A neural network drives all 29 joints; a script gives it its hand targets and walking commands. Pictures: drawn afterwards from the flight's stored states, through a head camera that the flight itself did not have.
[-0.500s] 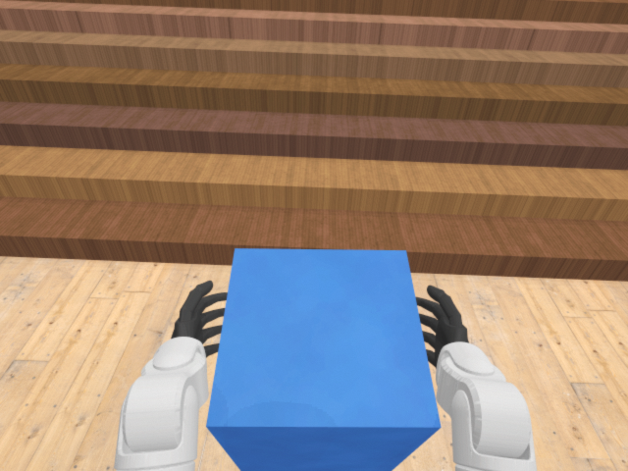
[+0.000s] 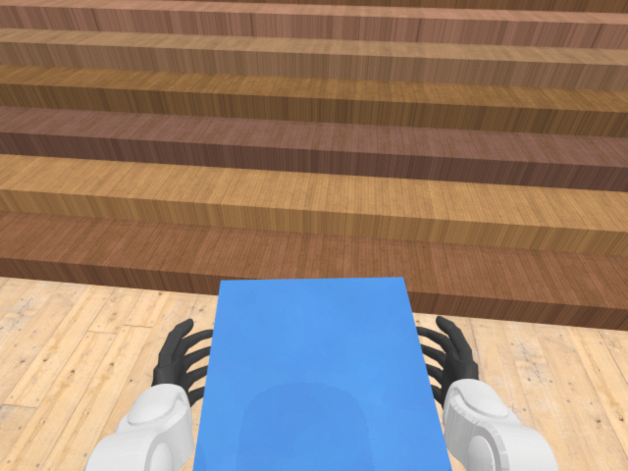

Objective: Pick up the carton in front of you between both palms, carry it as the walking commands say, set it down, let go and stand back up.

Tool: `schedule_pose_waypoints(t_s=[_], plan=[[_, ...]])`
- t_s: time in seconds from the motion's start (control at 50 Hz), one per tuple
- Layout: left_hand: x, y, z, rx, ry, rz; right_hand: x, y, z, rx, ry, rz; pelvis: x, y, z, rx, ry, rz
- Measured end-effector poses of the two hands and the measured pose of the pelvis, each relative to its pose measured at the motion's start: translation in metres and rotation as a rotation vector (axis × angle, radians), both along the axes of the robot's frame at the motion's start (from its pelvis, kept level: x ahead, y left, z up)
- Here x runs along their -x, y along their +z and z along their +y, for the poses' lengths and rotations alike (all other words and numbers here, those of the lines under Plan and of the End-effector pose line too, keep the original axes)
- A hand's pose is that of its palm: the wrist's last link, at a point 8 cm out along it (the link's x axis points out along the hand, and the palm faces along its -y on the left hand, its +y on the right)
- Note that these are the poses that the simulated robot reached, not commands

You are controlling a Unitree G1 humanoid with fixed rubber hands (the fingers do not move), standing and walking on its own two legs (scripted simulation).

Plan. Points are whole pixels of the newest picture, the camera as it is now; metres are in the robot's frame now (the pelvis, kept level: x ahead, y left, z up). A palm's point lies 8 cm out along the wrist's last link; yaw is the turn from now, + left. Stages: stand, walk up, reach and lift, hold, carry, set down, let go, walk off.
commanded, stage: carry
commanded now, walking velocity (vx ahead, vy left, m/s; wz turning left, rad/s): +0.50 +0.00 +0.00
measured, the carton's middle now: (313, 406) +0.24 +0.01 +0.02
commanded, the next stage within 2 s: none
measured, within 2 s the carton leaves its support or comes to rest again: neither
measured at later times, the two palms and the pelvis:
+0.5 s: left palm (230, 207) +0.56 +0.17 +0.08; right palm (403, 218) +0.53 -0.13 +0.08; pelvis +0.33 +0.04 +0.01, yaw -4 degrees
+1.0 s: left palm (279, 92) +0.96 +0.13 +0.13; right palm (403, 97) +0.96 -0.18 +0.12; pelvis +0.65 -0.02 +0.00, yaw -2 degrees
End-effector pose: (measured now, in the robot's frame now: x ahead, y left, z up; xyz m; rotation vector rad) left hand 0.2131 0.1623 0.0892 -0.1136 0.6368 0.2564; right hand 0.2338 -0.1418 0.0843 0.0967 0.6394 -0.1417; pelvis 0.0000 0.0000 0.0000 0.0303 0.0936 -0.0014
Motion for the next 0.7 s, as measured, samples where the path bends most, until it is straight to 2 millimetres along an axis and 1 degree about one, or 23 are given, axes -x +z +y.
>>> schedule_pose_waypoints(t_s=[0.04, 0.1, 0.2, 0.22, 0.26, 0.3, 0.36, 0.42, 0.48, 0.54, 0.6, 0.66, 0.7], plan=[[-0.028, -0.001, 0.001, -0.005, -0.018, -0.008, -0.022, -0.002, 0.001, -0.002, -0.011, -0.008, -0.026, -0.003, 0.004, -0.001, -0.004, -0.005], [-0.074, -0.009, 0.003, -0.001, -0.055, -0.009, -0.058, -0.01, 0.005, 0.0, -0.028, -0.01, -0.07, -0.011, 0.013, 0.002, -0.012, -0.015], [-0.161, -0.039, 0.012, 0.021, -0.115, -0.005, -0.128, -0.031, 0.015, 0.018, -0.065, -0.006, -0.149, -0.035, 0.033, -0.005, -0.048, -0.043], [-0.176, -0.044, 0.013, 0.025, -0.128, 0.014, -0.14, -0.035, 0.016, 0.02, -0.076, 0.012, -0.162, -0.036, 0.036, -0.007, -0.054, -0.041], [-0.203, -0.047, 0.012, 0.021, -0.158, 0.058, -0.158, -0.039, 0.016, 0.017, -0.104, 0.056, -0.183, -0.029, 0.042, 0.005, -0.069, -0.035], [-0.227, -0.044, 0.011, 0.017, -0.185, 0.086, -0.174, -0.036, 0.016, 0.013, -0.132, 0.085, -0.204, -0.02, 0.046, 0.017, -0.079, -0.03], [-0.262, -0.035, 0.009, 0.021, -0.213, 0.09, -0.202, -0.025, 0.015, 0.018, -0.156, 0.09, -0.238, -0.006, 0.049, 0.037, -0.082, -0.023], [-0.298, -0.025, 0.01, 0.022, -0.213, 0.066, -0.239, -0.013, 0.016, 0.026, -0.153, 0.069, -0.275, 0.002, 0.048, 0.054, -0.076, -0.018], [-0.333, -0.016, 0.011, 0.023, -0.19, 0.036, -0.282, -0.004, 0.016, 0.026, -0.127, 0.037, -0.314, 0.006, 0.043, 0.061, -0.067, -0.016], [-0.371, -0.009, 0.01, 0.023, -0.158, -0.002, -0.328, 0.003, 0.015, 0.025, -0.096, -0.001, -0.356, 0.003, 0.036, 0.057, -0.058, -0.018], [-0.414, -0.001, 0.003, 0.011, -0.129, -0.052, -0.377, 0.008, 0.008, 0.025, -0.078, -0.05, -0.4, -0.004, 0.025, 0.046, -0.053, -0.025], [-0.465, 0.005, -0.009, 0.005, -0.113, -0.112, -0.431, 0.008, -0.005, 0.003, -0.072, -0.11, -0.448, -0.017, 0.012, 0.034, -0.042, -0.032], [-0.503, 0.005, -0.019, -0.007, -0.106, -0.155, -0.471, 0.005, -0.015, -0.007, -0.069, -0.153, -0.48, -0.03, 0.001, 0.036, -0.029, -0.043]])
